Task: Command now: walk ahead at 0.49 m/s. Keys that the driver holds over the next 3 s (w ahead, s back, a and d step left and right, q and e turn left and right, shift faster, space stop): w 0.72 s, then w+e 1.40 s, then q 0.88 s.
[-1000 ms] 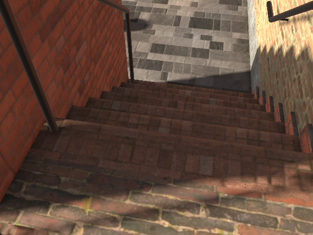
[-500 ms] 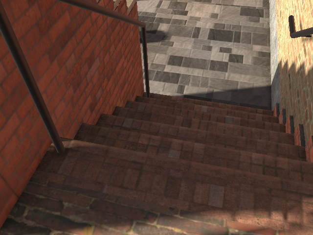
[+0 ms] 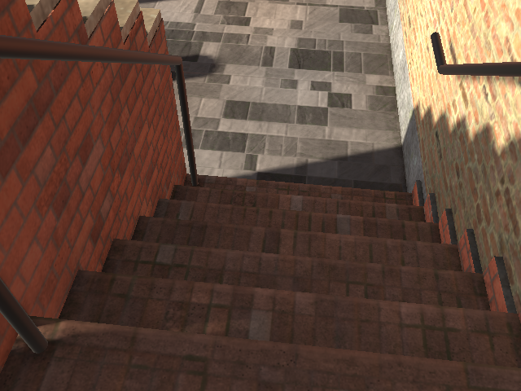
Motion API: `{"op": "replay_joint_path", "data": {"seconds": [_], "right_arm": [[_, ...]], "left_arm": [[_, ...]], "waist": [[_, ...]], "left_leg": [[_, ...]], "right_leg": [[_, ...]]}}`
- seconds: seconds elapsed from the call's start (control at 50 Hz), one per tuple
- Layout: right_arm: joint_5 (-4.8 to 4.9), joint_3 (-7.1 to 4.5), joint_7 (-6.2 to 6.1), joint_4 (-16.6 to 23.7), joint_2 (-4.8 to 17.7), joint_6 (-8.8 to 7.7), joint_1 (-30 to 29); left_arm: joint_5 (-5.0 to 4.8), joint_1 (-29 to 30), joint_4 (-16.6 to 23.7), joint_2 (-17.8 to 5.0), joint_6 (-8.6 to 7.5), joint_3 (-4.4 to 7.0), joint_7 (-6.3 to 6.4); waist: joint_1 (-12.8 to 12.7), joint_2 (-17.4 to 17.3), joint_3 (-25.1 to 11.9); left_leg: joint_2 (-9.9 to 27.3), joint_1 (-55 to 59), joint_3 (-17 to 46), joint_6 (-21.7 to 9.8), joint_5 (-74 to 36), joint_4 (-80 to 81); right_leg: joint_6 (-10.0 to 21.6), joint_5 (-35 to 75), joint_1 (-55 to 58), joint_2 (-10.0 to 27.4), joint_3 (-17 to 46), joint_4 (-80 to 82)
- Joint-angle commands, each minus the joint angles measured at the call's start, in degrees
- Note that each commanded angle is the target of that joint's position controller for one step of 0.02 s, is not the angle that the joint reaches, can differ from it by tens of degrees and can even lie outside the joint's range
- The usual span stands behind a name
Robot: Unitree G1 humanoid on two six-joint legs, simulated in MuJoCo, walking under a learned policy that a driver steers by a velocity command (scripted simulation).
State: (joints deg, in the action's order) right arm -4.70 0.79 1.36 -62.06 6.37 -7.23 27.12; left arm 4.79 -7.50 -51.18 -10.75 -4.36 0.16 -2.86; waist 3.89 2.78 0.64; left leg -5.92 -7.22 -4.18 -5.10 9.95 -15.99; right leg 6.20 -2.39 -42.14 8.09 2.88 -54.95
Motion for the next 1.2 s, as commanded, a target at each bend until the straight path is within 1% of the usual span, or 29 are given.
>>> {"op": "replay_joint_path", "data": {"seconds": [0.02, 0.14, 0.22, 0.26, 0.28, 0.3, 0.32, 0.34, 0.36, 0.4, 0.42, 0.52, 0.66, 0.68, 0.74, 0.76, 0.78, 0.8, 0.82, 0.84, 0.86, 0.88, 0.92, 0.96, 1.02, 1.06, 1.12, 1.16, 1.2], "right_arm": [[0.53, -0.45, 1.51, 2.53, 6.70, -1.50, 1.40], [0.16, -1.14, 2.03, -1.97, 7.00, -0.04, 10.59], [0.21, -2.40, 1.26, -1.84, 9.11, 1.08, 7.74], [0.42, -3.32, 1.01, -1.61, 11.22, 1.30, 6.00], [0.18, -3.31, 1.18, -0.95, 10.52, 1.12, 6.10], [-0.56, -1.06, 1.66, 0.15, 4.41, 0.43, 14.15], [0.62, -1.22, 2.89, 0.89, 4.87, 0.76, 8.23], [1.86, -2.40, 2.99, 3.95, 6.86, 1.12, -1.37], [1.63, -3.17, 1.69, 4.99, 8.94, 0.84, -6.50], [-0.16, -2.68, 0.12, 5.13, 5.63, 1.04, -5.57], [-0.55, -2.21, 0.11, 5.11, 2.88, 1.40, -4.78], [0.03, -2.40, 1.62, 6.87, 3.72, 2.47, -11.62], [0.22, -3.13, 1.84, 11.22, 6.80, 4.23, -20.66], [0.24, -3.07, 1.63, 10.55, 6.67, 4.17, -17.41], [0.78, -4.09, 0.28, 12.56, 8.51, 3.46, -20.52], [1.41, -4.13, 0.10, 14.41, 8.31, 3.19, -26.98], [1.85, -3.98, 0.07, 14.79, 7.25, 2.78, -27.52], [2.65, -4.37, -0.17, 13.37, 7.53, 2.00, -23.28], [3.32, -5.80, -0.73, 10.35, 11.39, 1.14, -12.28], [3.22, -6.68, -0.66, 7.27, 16.68, 0.48, 3.23], [-0.79, -6.63, -0.24, 3.13, 13.50, 0.56, 13.18], [-1.69, -7.12, -0.39, 3.03, 12.85, 0.24, 6.28], [1.34, -4.59, -1.36, 6.19, 4.58, 0.51, -3.85], [1.10, -2.92, -2.39, 6.53, 0.09, 0.59, -5.03], [-1.19, -2.92, -2.23, 3.34, 2.27, 0.37, 0.67], [-2.59, -1.97, -2.55, 2.59, 2.56, 0.53, 1.15], [-1.63, 0.20, -3.51, -1.90, -0.07, -0.80, 7.82], [-0.82, 1.48, -4.44, 0.27, -0.22, -1.41, 5.59], [-2.21, 2.15, -3.16, 0.28, 1.39, -0.96, 6.47]], "left_arm": [[-0.49, 1.03, 2.81, -0.57, 1.38, -0.27, -0.77], [-1.43, 10.62, 5.20, -2.40, 2.58, 1.24, -0.13], [-2.12, 13.33, 5.60, -2.74, 2.40, 2.12, 0.04], [-3.52, 8.77, 4.26, -5.69, 1.39, 3.71, 0.50], [-4.25, 0.52, 1.79, -9.03, 0.65, 4.94, 1.08], [-4.43, -12.77, -1.33, -9.82, 0.13, 4.54, 0.94], [-2.72, -26.57, -6.32, -9.95, 0.59, 4.84, 1.70], [-1.32, -24.87, -7.59, -11.17, -0.84, 5.99, 2.54], [-1.77, -16.50, -6.14, -10.26, -1.54, 5.99, 3.08], [-2.67, -10.50, -5.26, -0.84, -1.48, 3.11, 3.44], [-2.66, -11.65, -5.72, -0.06, -1.50, 2.82, 3.34], [-0.73, -17.78, -7.58, -1.35, -2.87, 2.60, 1.26], [-0.73, -21.92, -9.63, -2.70, -2.98, 0.82, -1.32], [0.62, -22.66, -10.72, -2.67, -3.11, 0.60, -1.10], [-0.23, -24.64, -11.71, -2.84, -3.27, 0.91, 0.46], [-2.65, -26.50, -12.18, -3.84, -2.79, 1.60, 0.76], [-2.91, -28.51, -12.82, -5.43, -2.23, 2.03, 0.88], [-2.00, -28.56, -13.34, -6.72, -1.74, 2.62, 0.44], [-1.12, -27.67, -12.97, -5.81, -2.02, 2.82, 0.12], [-0.13, -33.33, -11.34, 2.87, -3.21, 0.31, -0.15], [-1.57, -23.05, -8.20, 2.05, -3.79, 1.09, -0.61], [-2.86, -16.21, -6.01, 0.01, -3.56, 2.19, 0.44], [-1.60, -16.79, -6.66, 0.75, -2.04, 2.28, 2.29], [0.08, -15.30, -5.74, 3.65, -0.95, 1.75, 1.54], [-1.18, -14.19, -5.59, 1.98, -0.64, 2.24, -1.30], [-0.21, -16.68, -6.09, 2.25, -1.21, 1.57, -3.15], [0.73, -9.31, -2.77, 1.38, -0.84, 0.99, -2.34], [0.12, -8.77, -3.09, -0.31, -0.54, 1.10, -1.72], [0.34, -7.73, -2.32, -1.45, 0.73, 1.70, -2.01]], "waist": [[-2.49, -5.67, 1.80], [-0.40, -6.08, 3.14], [-1.96, -6.74, 2.25], [-5.44, -6.76, -1.96], [-7.55, -5.13, -8.82], [-8.63, 6.03, -24.00], [-14.30, 6.43, -24.16], [-14.60, 1.19, -11.09], [-11.98, 0.08, -1.26], [-7.11, -0.14, -0.96], [-5.55, 0.02, -0.92], [-5.60, -0.20, 1.34], [-4.88, 1.46, 0.83], [-3.12, 2.29, 0.93], [-4.01, 0.37, 0.14], [-6.74, -0.58, 0.64], [-6.74, 0.57, 1.05], [-5.12, 1.56, 0.12], [-1.76, -2.48, -6.04], [1.65, -17.23, -20.68], [6.94, -16.62, -15.39], [4.82, -7.45, -3.08], [-0.80, -4.72, -3.28], [-2.58, -3.61, -0.35], [-1.96, -5.49, 0.63], [-3.88, -5.56, 0.19], [-1.21, -3.76, 0.80], [-1.10, -3.13, -0.70], [-1.59, -6.08, 2.30]], "left_leg": [[14.68, -9.37, 7.19, -11.40, -25.92, 7.72], [20.36, 15.42, 9.75, -10.05, -29.72, 5.35], [20.96, 15.88, 7.64, -7.37, -35.49, 2.96], [17.59, 11.47, 4.47, -3.99, -48.63, -4.83], [13.88, 3.90, 2.72, -0.87, -44.66, -13.68], [6.29, -16.96, 2.11, 3.81, -20.82, -30.79], [1.19, -27.47, 5.43, 4.66, 21.40, -48.94], [5.43, -35.92, 11.56, 1.65, 19.88, -57.45], [9.82, -37.33, 11.11, 0.62, 15.39, -57.07], [12.85, -29.73, 10.82, -0.36, 9.72, -51.24], [13.20, -27.36, 9.94, -0.08, 9.03, -49.79], [13.43, -30.32, 5.14, 2.09, -4.78, -34.66], [10.19, -22.35, 4.00, 2.37, -16.23, -26.07], [11.76, -23.40, 7.15, 2.41, -17.66, -31.80], [12.22, -29.01, 7.35, 1.82, -4.73, -28.81], [9.94, -27.37, 2.68, 2.04, 4.55, -18.69], [7.74, -19.64, -1.41, 1.56, 3.05, -14.85], [6.19, -9.39, -1.80, 0.35, -2.04, -13.55], [9.24, 6.11, 3.37, -3.81, -10.33, -14.57], [25.43, 34.35, 24.17, -19.71, -21.33, -11.81], [30.75, 29.24, 38.64, -20.93, -12.26, -2.49], [30.09, 13.87, 31.88, -16.00, -0.26, 0.05], [25.65, 0.17, 18.76, -11.91, -0.69, 1.31], [22.79, -6.10, 10.69, -9.83, -9.51, 1.98], [20.25, -8.44, 1.71, -8.64, -13.61, 0.80], [20.57, -12.24, 0.22, -8.01, -19.05, -3.15], [22.45, -1.69, 1.68, -7.33, -16.01, -5.18], [16.97, -8.96, -4.64, -5.13, -7.88, -12.70], [18.02, -19.05, -4.47, -5.37, 0.64, -12.83]], "right_leg": [[-3.26, 9.37, 9.25, -1.86, -3.85, 10.57], [-2.36, 6.05, -1.79, -3.04, -1.41, 22.82], [-0.38, -0.18, 7.88, -5.73, -3.89, 26.58], [2.49, 3.66, 23.33, -8.61, -6.58, 28.57], [5.86, 10.92, 39.34, -7.41, -4.53, 23.61], [17.70, 12.22, 69.54, 5.93, 15.16, 25.92], [20.33, 7.82, 73.81, 14.48, 33.25, 36.53], [13.67, -6.09, 63.28, 12.21, 29.75, 39.29], [10.58, -9.83, 49.75, 10.08, 22.18, 41.70], [10.05, -2.29, 38.92, 6.98, 14.58, 45.53], [9.83, 0.88, 35.88, 5.86, 12.05, 46.49], [9.94, 6.16, 29.81, 3.61, 4.67, 48.29], [8.44, 12.36, 24.45, 2.73, 1.54, 44.03], [8.14, 15.78, 27.02, 5.39, 2.76, 41.03], [6.45, 21.79, 38.88, 7.63, 3.94, 35.18], [6.58, 17.71, 40.32, 5.90, 3.39, 35.55], [6.72, 17.08, 37.38, 4.49, 3.77, 33.50], [6.19, 21.58, 32.25, 3.04, 4.19, 30.20], [3.19, 17.66, 25.52, -1.38, 1.23, 18.29], [-2.46, -14.54, 5.31, -10.96, -2.64, -3.17], [-1.93, -34.03, -6.54, -12.06, 1.72, -18.41], [-0.18, -26.11, -8.58, -7.62, 7.00, -22.33], [-0.26, -16.37, -1.51, -2.62, 5.27, -22.73], [-0.75, -11.17, 0.11, -1.60, 5.26, -18.25], [-1.19, -2.79, -0.82, -1.00, 1.85, -11.14], [-1.37, 4.16, 0.90, -0.48, 1.21, -13.55], [-1.77, 19.23, -8.43, 2.61, 6.33, 2.59], [-2.38, 35.17, 0.66, 0.79, 2.93, 15.10], [-2.10, 34.09, 10.60, -1.15, -2.49, 11.83]]}}
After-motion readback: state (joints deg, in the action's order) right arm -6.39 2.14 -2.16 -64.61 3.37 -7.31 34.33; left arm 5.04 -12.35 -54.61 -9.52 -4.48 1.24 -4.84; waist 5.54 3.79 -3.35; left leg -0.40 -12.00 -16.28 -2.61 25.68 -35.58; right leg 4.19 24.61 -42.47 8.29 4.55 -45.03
